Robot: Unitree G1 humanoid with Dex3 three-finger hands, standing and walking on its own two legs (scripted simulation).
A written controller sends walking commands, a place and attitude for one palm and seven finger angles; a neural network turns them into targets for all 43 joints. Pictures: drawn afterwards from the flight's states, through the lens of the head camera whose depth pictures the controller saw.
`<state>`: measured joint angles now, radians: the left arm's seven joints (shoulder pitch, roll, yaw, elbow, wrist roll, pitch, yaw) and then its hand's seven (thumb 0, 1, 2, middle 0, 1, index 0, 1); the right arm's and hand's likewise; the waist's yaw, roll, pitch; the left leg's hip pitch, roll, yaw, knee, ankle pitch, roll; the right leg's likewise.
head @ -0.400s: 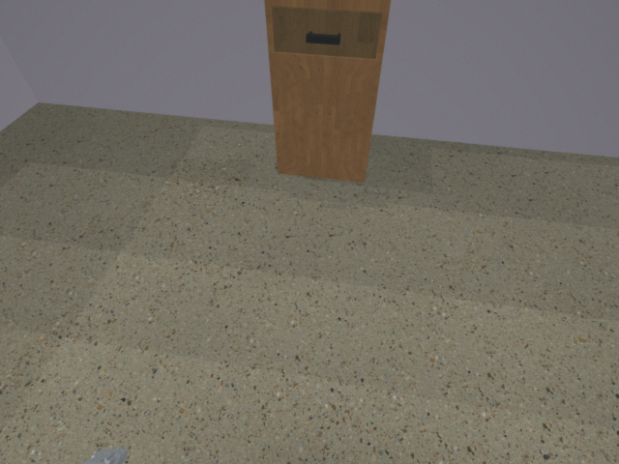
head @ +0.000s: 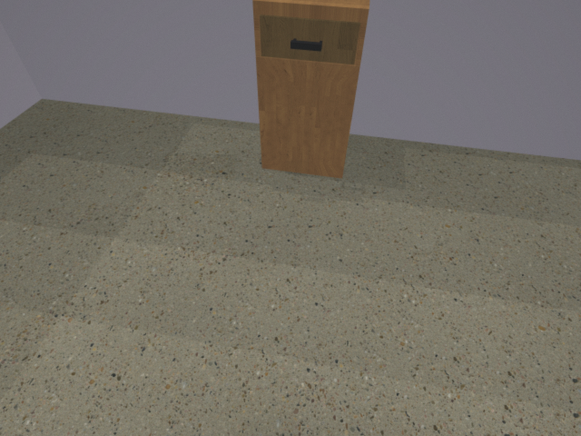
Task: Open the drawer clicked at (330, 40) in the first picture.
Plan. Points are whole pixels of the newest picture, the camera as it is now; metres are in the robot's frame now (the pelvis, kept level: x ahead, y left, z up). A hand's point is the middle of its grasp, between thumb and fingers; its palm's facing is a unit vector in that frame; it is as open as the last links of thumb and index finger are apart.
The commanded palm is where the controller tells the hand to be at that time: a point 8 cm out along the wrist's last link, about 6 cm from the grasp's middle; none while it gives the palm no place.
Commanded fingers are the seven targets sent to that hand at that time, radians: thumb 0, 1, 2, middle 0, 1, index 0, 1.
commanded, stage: stand and wait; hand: left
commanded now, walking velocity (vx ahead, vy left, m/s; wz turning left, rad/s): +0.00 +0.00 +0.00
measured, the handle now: (306, 43) +1.54 +0.02 -0.07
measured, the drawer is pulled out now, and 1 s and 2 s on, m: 0.00 0.00 0.00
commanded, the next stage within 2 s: look at it before walking up in 0.44 s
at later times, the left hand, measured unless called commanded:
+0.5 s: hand out of the picture +0.06 +0.25 -0.15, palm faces -0.04 -0.94 -0.34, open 7.4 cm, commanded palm none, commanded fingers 0.00 0.90 0.90 -0.20 -0.30 -0.20 -0.30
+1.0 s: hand out of the picture +0.07 +0.25 -0.15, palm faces -0.04 -0.94 -0.34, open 7.4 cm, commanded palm none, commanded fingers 0.00 0.90 0.90 -0.20 -0.30 -0.20 -0.30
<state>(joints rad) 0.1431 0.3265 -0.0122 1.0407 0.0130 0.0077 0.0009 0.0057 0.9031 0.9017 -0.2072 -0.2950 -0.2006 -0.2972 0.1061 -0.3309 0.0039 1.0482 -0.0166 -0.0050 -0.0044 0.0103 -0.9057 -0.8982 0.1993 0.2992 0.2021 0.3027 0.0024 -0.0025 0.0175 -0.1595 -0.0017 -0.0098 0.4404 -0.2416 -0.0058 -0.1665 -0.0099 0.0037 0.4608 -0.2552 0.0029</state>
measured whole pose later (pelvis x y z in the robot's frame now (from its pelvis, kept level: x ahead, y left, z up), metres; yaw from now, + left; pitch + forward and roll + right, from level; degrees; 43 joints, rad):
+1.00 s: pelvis -0.01 +0.00 +0.00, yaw +0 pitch -2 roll +0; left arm 0.14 0.34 -0.01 1.09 0.01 0.00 0.00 0.00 0.90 0.90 -0.21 -0.29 -0.20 -0.30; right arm 0.11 -0.34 0.01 1.11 -0.01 -0.01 0.00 0.01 -0.91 -0.90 0.20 0.30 0.20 0.30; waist 0.00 0.00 0.03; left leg -0.15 0.00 -0.01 0.38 -0.20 -0.01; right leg -0.15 -0.01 0.01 0.40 -0.21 0.00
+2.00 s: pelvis +0.25 -0.04 -0.02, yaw -7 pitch -2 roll -1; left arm 0.16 0.19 0.05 1.02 0.02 -0.05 0.01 0.00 0.92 0.90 -0.20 -0.29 -0.19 -0.30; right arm 0.36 -0.15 -0.05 1.14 -0.03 -0.02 -0.01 0.01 -0.91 -0.90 0.20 0.30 0.20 0.30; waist -0.05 0.02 0.08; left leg -0.44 0.12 0.05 1.25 -0.35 0.02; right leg -0.34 0.01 -0.17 0.59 -0.23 -0.07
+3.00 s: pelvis +0.66 -0.10 -0.01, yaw -14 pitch -2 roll +0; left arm 0.14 0.16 0.05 1.03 0.01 -0.05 0.03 -0.01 0.94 0.90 -0.20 -0.29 -0.20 -0.30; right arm 0.31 -0.13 -0.04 1.10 -0.02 -0.01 -0.03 0.01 -0.91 -0.90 0.19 0.30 0.20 0.30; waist -0.06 0.04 0.07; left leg -0.48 0.14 0.05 1.15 -0.35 -0.04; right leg -0.29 0.02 -0.18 0.53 -0.21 -0.10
